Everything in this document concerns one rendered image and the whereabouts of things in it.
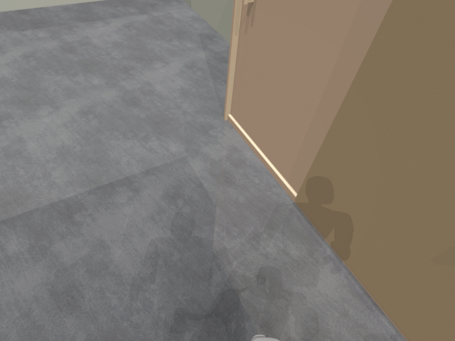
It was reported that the wardrobe door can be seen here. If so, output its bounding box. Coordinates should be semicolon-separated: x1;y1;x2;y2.
295;0;455;341
230;0;392;194

